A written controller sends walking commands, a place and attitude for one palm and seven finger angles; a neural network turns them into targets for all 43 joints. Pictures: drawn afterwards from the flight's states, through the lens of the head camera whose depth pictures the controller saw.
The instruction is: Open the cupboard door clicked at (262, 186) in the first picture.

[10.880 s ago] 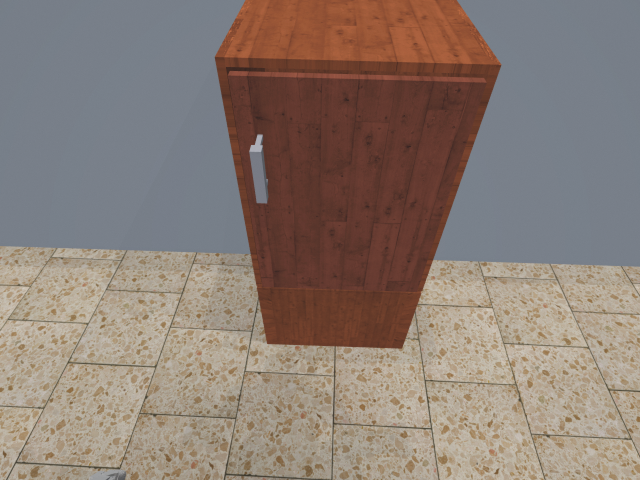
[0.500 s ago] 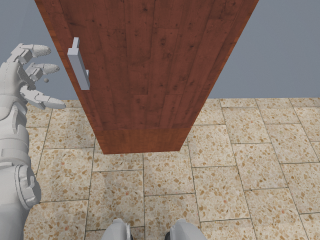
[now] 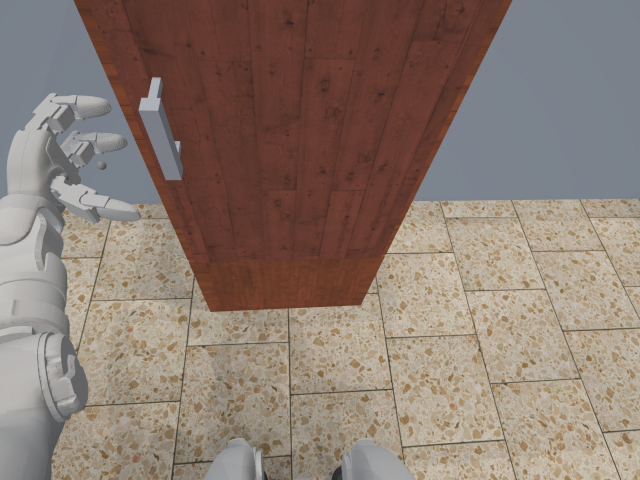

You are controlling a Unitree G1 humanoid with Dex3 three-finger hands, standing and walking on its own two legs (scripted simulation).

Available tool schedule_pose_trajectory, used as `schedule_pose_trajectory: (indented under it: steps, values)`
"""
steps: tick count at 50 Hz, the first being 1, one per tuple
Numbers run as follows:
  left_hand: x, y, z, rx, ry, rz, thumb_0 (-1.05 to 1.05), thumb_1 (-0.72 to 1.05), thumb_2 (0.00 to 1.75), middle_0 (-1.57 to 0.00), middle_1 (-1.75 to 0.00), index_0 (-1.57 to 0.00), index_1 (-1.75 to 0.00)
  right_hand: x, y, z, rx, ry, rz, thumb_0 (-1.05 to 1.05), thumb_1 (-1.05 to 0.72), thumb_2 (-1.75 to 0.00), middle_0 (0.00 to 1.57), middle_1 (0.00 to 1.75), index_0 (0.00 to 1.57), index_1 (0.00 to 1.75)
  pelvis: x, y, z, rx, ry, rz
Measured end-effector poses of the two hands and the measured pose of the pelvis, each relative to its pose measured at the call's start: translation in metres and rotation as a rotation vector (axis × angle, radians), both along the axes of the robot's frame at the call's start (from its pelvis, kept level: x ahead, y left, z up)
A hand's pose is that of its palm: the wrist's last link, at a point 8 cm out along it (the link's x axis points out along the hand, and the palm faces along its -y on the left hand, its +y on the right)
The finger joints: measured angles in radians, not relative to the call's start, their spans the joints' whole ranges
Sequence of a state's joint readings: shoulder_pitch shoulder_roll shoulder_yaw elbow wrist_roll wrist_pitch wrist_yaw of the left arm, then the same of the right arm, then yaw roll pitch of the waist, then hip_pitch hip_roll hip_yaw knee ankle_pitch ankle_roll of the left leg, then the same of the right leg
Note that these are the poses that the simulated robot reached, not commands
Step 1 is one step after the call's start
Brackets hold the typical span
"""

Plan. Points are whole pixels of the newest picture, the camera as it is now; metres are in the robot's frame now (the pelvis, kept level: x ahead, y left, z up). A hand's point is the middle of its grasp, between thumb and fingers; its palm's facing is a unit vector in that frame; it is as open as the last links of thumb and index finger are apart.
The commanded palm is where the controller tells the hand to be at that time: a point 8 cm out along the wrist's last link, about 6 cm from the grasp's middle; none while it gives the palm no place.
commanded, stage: slide the fingers in behind the handle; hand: left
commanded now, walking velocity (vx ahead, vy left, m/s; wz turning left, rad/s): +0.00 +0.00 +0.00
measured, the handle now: (165, 131) +0.54 +0.18 +0.08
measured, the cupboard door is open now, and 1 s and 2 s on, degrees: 0 0 0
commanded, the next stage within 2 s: close the thumb around the handle in 1.56 s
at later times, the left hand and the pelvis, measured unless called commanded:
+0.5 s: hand (132, 164) +0.48 +0.21 +0.09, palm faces +0.01 -1.00 +0.01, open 14.0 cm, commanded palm +0.45 +0.25 +0.08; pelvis -0.01 +0.00 +0.00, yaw +0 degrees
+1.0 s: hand (165, 166) +0.47 +0.17 +0.09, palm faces +0.03 -1.00 +0.00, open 14.0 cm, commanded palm +0.45 +0.21 +0.08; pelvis +0.00 -0.01 +0.00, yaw +0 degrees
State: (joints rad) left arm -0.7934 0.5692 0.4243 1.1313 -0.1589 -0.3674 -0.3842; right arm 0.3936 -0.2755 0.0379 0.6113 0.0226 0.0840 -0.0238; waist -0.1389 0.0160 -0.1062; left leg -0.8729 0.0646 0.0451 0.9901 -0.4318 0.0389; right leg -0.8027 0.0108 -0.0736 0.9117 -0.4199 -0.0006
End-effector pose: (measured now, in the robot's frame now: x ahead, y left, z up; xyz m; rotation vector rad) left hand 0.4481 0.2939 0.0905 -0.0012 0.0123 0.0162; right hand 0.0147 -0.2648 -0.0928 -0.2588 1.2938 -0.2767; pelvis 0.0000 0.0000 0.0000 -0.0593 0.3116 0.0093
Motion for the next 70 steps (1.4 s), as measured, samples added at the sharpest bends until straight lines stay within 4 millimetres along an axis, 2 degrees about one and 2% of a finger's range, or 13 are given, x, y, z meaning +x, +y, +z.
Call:
schedule_pose_trajectory:
  steps: [14, 34, 45, 52, 59, 70]
  values:
    - [0.0, -0.018, -0.005, -0.012, 0.004, -0.007, -0.01, -0.5, 0.3, -0.3, -1.2, -0.3, -1.2, -0.002, -0.006, 0.001, -0.01, -0.024, 0.0, 0.0, -0.9, -0.9, 0.2, 0.3, 0.2, 0.3, -0.005, -0.003, -0.001, 0.002, -0.004, 0.001]
    - [0.007, -0.039, -0.007, -0.006, 0.0, -0.009, -0.01, -0.5, 0.3, -0.3, -1.2, -0.3, -1.2, -0.001, 0.0, -0.004, 0.021, -0.022, -0.006, 0.0, -0.9, -0.9, 0.2, 0.3, 0.2, 0.3, -0.002, -0.004, -0.001, 0.006, 0.001, -0.002]
    - [0.003, -0.066, -0.004, -0.004, -0.011, -0.013, -0.01, -0.5, 0.3, -0.3, -1.2, -0.3, -1.2, 0.008, 0.001, -0.007, 0.052, -0.047, 0.001, 0.0, -0.9, -0.9, 0.2, 0.3, 0.2, 0.3, 0.001, -0.005, 0.001, 0.013, -0.014, -0.001]
    - [0.002, -0.073, -0.004, 0.009, -0.006, 0.009, -0.01, -0.5, 0.3, -0.29, -1.2, -0.29, -1.19, 0.014, -0.001, -0.009, 0.06, -0.07, 0.015, 0.0, -0.9, -0.9, 0.2, 0.3, 0.2, 0.3, -0.002, -0.009, 0.0, 0.018, -0.02, 0.003]
    - [0.004, -0.084, -0.005, 0.0, -0.009, -0.004, -0.01, -0.5, 0.3, -0.3, -1.2, -0.3, -1.2, 0.01, -0.007, -0.011, 0.053, -0.059, 0.018, 0.0, -0.9, -0.9, 0.2, 0.3, 0.2, 0.3, -0.005, -0.013, -0.002, 0.021, -0.013, 0.006]
    - [0.008, -0.086, -0.007, 0.008, -0.003, 0.012, -0.01, -0.5, 0.3, -0.3, -1.2, -0.3, -1.2, -0.003, -0.014, -0.011, 0.046, -0.027, -0.001, 0.0, -0.9, -0.9, 0.2, 0.3, 0.2, 0.3, -0.005, -0.017, -0.002, 0.023, -0.006, 0.005]
